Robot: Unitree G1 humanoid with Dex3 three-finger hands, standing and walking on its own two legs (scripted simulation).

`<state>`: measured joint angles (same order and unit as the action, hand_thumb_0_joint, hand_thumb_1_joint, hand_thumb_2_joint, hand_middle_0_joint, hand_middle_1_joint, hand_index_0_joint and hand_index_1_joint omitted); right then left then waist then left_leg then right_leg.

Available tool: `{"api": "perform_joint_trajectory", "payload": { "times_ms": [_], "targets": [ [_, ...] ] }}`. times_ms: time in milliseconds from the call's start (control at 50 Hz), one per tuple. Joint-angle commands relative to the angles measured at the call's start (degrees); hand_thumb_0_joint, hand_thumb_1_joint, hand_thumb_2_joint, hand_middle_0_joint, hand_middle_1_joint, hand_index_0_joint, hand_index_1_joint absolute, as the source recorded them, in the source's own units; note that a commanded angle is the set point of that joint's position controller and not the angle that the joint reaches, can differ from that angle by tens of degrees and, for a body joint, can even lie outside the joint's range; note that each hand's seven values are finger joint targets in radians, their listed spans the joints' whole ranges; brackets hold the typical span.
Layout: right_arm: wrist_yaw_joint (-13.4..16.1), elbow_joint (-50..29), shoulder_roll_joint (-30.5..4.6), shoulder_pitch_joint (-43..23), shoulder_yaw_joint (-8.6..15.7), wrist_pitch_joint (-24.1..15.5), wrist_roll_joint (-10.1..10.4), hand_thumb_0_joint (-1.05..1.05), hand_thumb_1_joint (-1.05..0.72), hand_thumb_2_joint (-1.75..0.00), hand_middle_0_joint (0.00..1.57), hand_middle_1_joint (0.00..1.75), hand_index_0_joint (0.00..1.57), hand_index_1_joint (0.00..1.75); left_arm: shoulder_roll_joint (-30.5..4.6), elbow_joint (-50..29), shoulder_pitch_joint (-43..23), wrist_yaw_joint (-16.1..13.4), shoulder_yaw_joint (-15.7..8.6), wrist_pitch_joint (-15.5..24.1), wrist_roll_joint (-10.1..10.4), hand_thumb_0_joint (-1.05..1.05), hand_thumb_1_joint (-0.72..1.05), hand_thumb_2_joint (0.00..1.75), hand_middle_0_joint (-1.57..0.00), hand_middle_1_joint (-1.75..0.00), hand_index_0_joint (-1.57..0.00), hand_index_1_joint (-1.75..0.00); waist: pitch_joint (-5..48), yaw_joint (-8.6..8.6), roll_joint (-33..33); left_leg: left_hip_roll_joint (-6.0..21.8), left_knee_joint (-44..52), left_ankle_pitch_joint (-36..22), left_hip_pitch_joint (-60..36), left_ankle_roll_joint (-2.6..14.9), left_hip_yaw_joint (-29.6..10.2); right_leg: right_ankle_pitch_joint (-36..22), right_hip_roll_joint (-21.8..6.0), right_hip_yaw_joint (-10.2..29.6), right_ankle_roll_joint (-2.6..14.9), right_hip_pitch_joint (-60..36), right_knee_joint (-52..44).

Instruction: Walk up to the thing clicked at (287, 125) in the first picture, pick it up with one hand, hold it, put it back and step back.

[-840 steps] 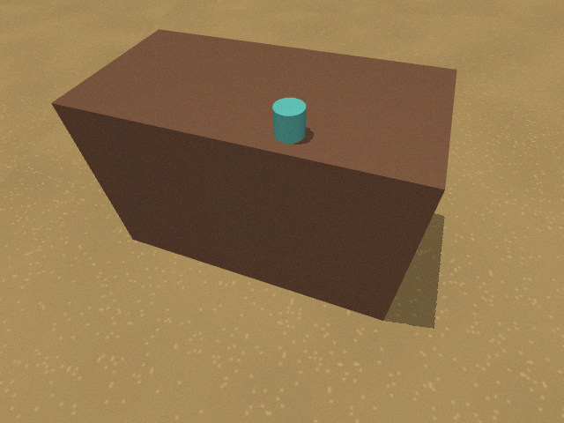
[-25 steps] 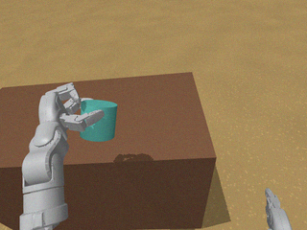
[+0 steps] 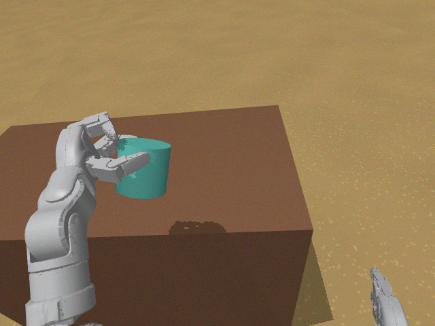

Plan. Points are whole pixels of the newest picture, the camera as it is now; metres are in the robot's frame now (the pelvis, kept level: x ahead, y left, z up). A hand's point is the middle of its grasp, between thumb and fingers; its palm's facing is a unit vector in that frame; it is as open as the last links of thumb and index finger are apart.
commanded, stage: hold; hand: left
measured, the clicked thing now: (143, 166) +0.33 +0.15 +0.19
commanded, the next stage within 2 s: crouch in 1.98 s
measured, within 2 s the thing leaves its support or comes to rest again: neither
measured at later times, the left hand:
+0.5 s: hand (120, 150) +0.33 +0.17 +0.24, palm faces +0.15 -0.99 +0.01, open 7.3 cm
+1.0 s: hand (117, 148) +0.33 +0.17 +0.24, palm faces +0.17 -0.98 +0.03, open 7.2 cm
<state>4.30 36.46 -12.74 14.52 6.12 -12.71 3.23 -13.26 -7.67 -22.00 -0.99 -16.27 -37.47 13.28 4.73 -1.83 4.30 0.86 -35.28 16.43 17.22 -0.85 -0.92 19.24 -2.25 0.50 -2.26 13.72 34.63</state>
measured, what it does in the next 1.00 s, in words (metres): stands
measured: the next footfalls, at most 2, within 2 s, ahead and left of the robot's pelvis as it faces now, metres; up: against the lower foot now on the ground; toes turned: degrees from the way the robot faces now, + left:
none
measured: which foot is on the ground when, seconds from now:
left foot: down 0.00-1.00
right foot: down 0.00-1.00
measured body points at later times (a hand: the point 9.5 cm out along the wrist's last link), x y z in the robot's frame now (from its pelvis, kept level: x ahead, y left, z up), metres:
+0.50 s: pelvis +0.00 +0.00 +0.00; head -0.04 -0.04 +0.45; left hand +0.31 +0.22 +0.24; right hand +0.18 -0.26 -0.08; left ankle +0.03 +0.13 -0.73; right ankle -0.01 -0.15 -0.73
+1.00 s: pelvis +0.00 +0.00 +0.00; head -0.04 -0.03 +0.45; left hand +0.31 +0.23 +0.24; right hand +0.17 -0.26 -0.07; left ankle +0.03 +0.13 -0.73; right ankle -0.01 -0.15 -0.73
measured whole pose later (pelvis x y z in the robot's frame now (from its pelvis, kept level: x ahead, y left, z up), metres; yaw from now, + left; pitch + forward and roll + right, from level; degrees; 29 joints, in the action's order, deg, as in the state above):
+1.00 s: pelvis +0.00 +0.00 +0.00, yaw +0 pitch -2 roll +0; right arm 4.1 37.7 -12.4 13.6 5.8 -13.4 3.5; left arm -13.5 -8.9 -22.1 -1.1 -17.1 -40.0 13.8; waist 4.9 -1.9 4.1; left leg 0.9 -35.3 16.1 17.7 -1.1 -1.2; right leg 19.5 -2.2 0.3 -2.0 14.5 35.5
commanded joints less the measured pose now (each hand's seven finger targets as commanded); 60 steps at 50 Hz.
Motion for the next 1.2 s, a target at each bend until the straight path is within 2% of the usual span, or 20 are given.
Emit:
{"api": "perform_joint_trajectory", "payload": {
  "times_ms": [0, 40, 160, 200, 300, 440, 480, 520, 540, 660, 840, 860, 880, 900, 920, 940, 1020, 1040, 1120, 1180],
  "targets": [
    [0.13, -9.5, -7.5, -6.95, 3.0, -3.53, 0.0, 0.0, 0.51, -0.06, 0.05, 0.05, 0.05, 0.05, -12.85, -16.07, -26.08, -0.38, -5.4, 4.92, 0.32, 0.0, 0.11, 1.21, -1.3, -1.43, -1.33, -1.42, 12.03, 0.26, -3.61, -1.22, 4.07, -12.66, -9.15, 1.06, 1.57, -12.99, 2.29, -3.76, 1.3, 1.71, -5.85],
    [-0.02, -8.88, -6.54, -7.26, 2.43, -3.5, -0.15, 0.0, 0.51, -0.06, 0.05, 0.05, 0.05, 0.05, -11.11, -14.81, -25.54, -0.7, -4.75, 4.56, 0.43, 0.0, 0.12, 1.21, -1.29, -1.42, -1.32, -1.42, 11.22, 0.11, -4.02, -1.27, 4.02, -12.72, -8.34, 1.16, 1.63, -13.38, 2.24, -3.65, 1.26, 1.68, -5.58],
    [0.08, -8.87, -6.62, -6.77, 2.59, -3.57, -0.06, 0.0, 0.51, -0.06, 0.05, 0.05, 0.05, 0.05, -12.62, -16.8, -27.17, -0.83, -5.59, 4.58, 0.47, 0.0, 0.1, 1.23, -1.3, -1.44, -1.33, -1.43, 11.88, 0.12, -3.68, -1.26, 4.06, -12.29, -8.86, 1.0, 1.63, -12.53, 2.26, -3.71, 1.34, 2.26, -5.78],
    [0.02, -9.47, -7.15, -8.25, 2.57, -3.87, -0.25, 0.0, 0.51, -0.06, 0.05, 0.05, 0.05, 0.05, -9.8, -13.28, -25.46, -0.33, -3.6, 3.8, 0.67, 0.0, 0.12, 1.24, -1.31, -1.45, -1.34, -1.45, 10.66, 0.43, -4.48, -1.15, 4.32, -11.34, -8.22, 1.04, 1.55, -11.82, 2.3, -3.69, 1.27, 2.13, -5.79],
    [-0.37, -9.6, -6.87, -8.62, 1.92, -3.75, 0.05, 0.0, 0.52, -0.06, 0.05, 0.05, 0.05, 0.05, -9.47, -15.41, -23.6, 1.11, -2.63, 3.24, 0.79, 0.0, 0.15, 1.24, -1.33, -1.45, -1.36, -1.45, 10.54, -0.06, -3.69, -1.22, 4.53, -11.06, -7.94, 0.99, 1.42, -11.31, 2.31, -3.99, 1.51, 2.3, -6.06],
    [-0.33, -8.63, -8.36, -8.6, 3.64, -3.47, 0.02, 0.0, 0.52, -0.06, 0.05, 0.05, 0.05, 0.05, -11.23, -16.42, -23.93, 0.25, -5.31, 3.02, 1.32, 0.0, 0.14, 1.24, -1.3, -1.45, -1.33, -1.44, 9.41, 0.2, -5.58, -1.02, 4.94, -9.21, -7.79, 1.03, 1.22, -9.61, 2.63, -3.89, 1.36, 3.14, -6.38],
    [-0.17, -7.79, -6.58, -7.8, 2.26, -3.47, -0.01, 0.0, 0.52, -0.06, 0.05, 0.05, 0.05, 0.05, -13.51, -22.13, -28.27, -0.44, -6.17, 3.83, 1.09, 0.0, 0.13, 1.24, -1.3, -1.45, -1.33, -1.44, 11.59, -0.14, -3.53, -1.46, 4.48, -9.7, -8.67, 1.12, 1.54, -10.29, 2.22, -3.51, 1.37, 2.89, -6.18],
    [-0.09, -8.41, -5.42, -7.34, 1.66, -3.59, 0.07, 0.0, 0.52, -0.06, 0.05, 0.05, 0.05, 0.05, -13.11, -23.45, -26.41, -0.89, -6.15, 4.23, 1.15, 0.0, 0.14, 1.24, -1.3, -1.44, -1.33, -1.44, 10.71, -0.56, -2.89, -1.56, 4.45, -9.26, -7.92, 1.03, 1.74, -9.61, 2.09, -3.63, 1.37, 2.63, -6.45],
    [0.11, -8.21, -6.09, -7.67, 1.85, -3.83, -0.07, 0.0, 0.51, -0.06, 0.05, 0.05, 0.05, 0.05, -12.24, -19.13, -24.63, -0.91, -6.15, 3.78, 1.17, 0.0, 0.14, 1.24, -1.29, -1.44, -1.32, -1.44, 10.99, 0.11, -4.34, -1.43, 4.07, -9.89, -8.36, 1.19, 1.61, -10.28, 2.13, -3.6, 1.24, 2.54, -6.1],
    [0.2, -7.77, -6.61, -9.59, 1.62, -4.08, -0.05, 0.0, 0.51, -0.06, 0.05, 0.05, 0.05, 0.05, -9.37, -16.14, -23.87, 0.4, -2.47, 2.64, 0.88, 0.0, 0.15, 1.28, -1.34, -1.48, -1.36, -1.48, 11.18, 0.17, -2.39, -1.4, 4.3, -10.92, -8.45, 0.88, 1.42, -11.42, 2.2, -3.63, 1.63, 2.97, -5.48],
    [0.17, -6.6, -7.16, -8.83, 2.13, -4.17, 0.1, 0.0, 0.52, -0.06, 0.05, 0.05, 0.05, 0.05, -12.84, -14.73, -26.99, 0.29, -5.53, 2.11, 1.19, 0.0, 0.16, 1.27, -1.33, -1.48, -1.36, -1.47, 8.62, -0.32, -5.68, -1.43, 4.94, -8.05, -6.81, 1.16, 1.4, -8.69, 2.33, -3.84, 1.42, 3.86, -6.27],
    [0.15, -7.3, -6.48, -7.84, 1.75, -4.06, 0.09, 0.0, 0.52, -0.06, 0.05, 0.05, 0.05, 0.05, -11.56, -11.9, -25.31, 0.26, -5.33, 2.07, 1.26, 0.0, 0.16, 1.27, -1.33, -1.47, -1.35, -1.47, 9.13, 0.17, -6.57, -1.38, 4.7, -8.4, -7.2, 1.3, 1.45, -9.1, 2.27, -3.79, 1.26, 3.43, -6.38],
    [0.08, -8.09, -6.39, -8.38, 1.8, -4.14, 0.24, 0.0, 0.52, -0.06, 0.05, 0.05, 0.05, 0.05, -12.42, -15.74, -26.89, 0.07, -5.65, 2.71, 1.35, 0.0, 0.16, 1.26, -1.32, -1.47, -1.35, -1.46, 9.86, -0.43, -5.23, -1.59, 4.63, -8.73, -7.16, 1.21, 1.65, -9.28, 2.1, -3.68, 1.38, 3.29, -6.32],
    [0.15, -8.19, -6.41, -7.02, 2.12, -4.13, 0.05, 0.0, 0.52, -0.06, 0.05, 0.05, 0.05, 0.05, -11.55, -13.52, -26.16, -0.11, -5.55, 2.78, 1.23, 0.0, 0.17, 1.26, -1.31, -1.46, -1.34, -1.45, 10.69, 0.38, -5.95, -1.44, 4.28, -9.54, -7.89, 1.32, 1.72, -10.24, 2.11, -3.63, 1.21, 3.1, -5.96],
    [0.02, -7.7, -6.47, -7.77, 2.13, -4.14, 0.16, 0.0, 0.52, -0.06, 0.05, 0.05, 0.05, 0.05, -12.78, -17.73, -27.52, -0.31, -5.95, 3.48, 1.17, 0.0, 0.16, 1.26, -1.31, -1.46, -1.34, -1.46, 11.02, -0.7, -3.43, -1.53, 4.29, -9.75, -7.49, 1.02, 1.78, -10.04, 2.11, -3.73, 1.51, 2.94, -5.7],
    [-0.04, -7.88, -6.29, -6.72, 2.08, -4.04, 0.19, 0.0, 0.52, -0.06, 0.05, 0.05, 0.05, 0.05, -12.31, -15.98, -25.99, -0.38, -5.67, 3.37, 0.87, 0.0, 0.17, 1.26, -1.3, -1.46, -1.34, -1.45, 11.78, 0.23, -2.92, -1.51, 3.86, -11.09, -8.49, 1.06, 1.84, -11.51, 2.02, -3.55, 1.44, 2.89, -5.36],
    [-0.21, -9.19, -5.57, -8.12, 1.25, -4.34, 0.27, 0.0, 0.51, -0.06, 0.05, 0.05, 0.05, 0.05, -12.18, -20.85, -25.96, -0.23, -4.51, 4.24, 0.66, 0.0, 0.17, 1.27, -1.32, -1.46, -1.34, -1.46, 12.64, -0.42, -1.6, -1.57, 3.72, -11.18, -8.48, 0.94, 1.63, -11.54, 2.01, -3.6, 1.65, 2.39, -5.36],
    [-0.23, -9.04, -6.01, -8.07, 1.53, -4.51, 0.12, 0.0, 0.51, -0.06, 0.05, 0.05, 0.05, 0.05, -13.47, -22.06, -27.18, -0.25, -5.54, 4.43, 0.69, 0.0, 0.17, 1.26, -1.31, -1.45, -1.33, -1.45, 13.03, -0.24, -1.28, -1.42, 3.75, -10.8, -8.76, 0.94, 1.62, -11.12, 2.03, -3.58, 1.67, 2.29, -5.27],
    [0.32, -8.05, -6.17, -9.75, 1.12, -4.73, -0.28, 0.0, 0.52, -0.06, 0.05, 0.05, 0.05, 0.05, -10.82, -15.33, -24.97, 0.28, -4.02, 3.15, 0.91, 0.0, 0.17, 1.28, -1.32, -1.46, -1.34, -1.46, 8.69, 0.38, -2.69, -1.02, 5.05, -6.96, -6.94, 0.81, 1.14, -7.77, 2.5, -3.8, 1.6, 3.84, -6.13],
    [0.62, -6.72, -6.45, -10.05, 1.11, -4.98, -0.33, 0.0, 0.52, -0.06, 0.05, 0.05, 0.05, 0.05, -13.12, -18.08, -27.92, 0.72, -4.91, 2.76, 1.12, 0.0, 0.18, 1.29, -1.34, -1.47, -1.36, -1.47, 9.98, -0.19, -2.45, -1.32, 4.95, -6.95, -7.3, 0.88, 1.37, -7.48, 2.46, -3.72, 1.67, 3.99, -6.23]
  ]
}}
